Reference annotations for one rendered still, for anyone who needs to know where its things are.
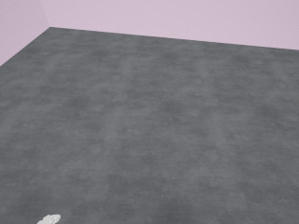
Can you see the left robot hand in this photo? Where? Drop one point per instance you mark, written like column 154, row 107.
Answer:
column 49, row 219

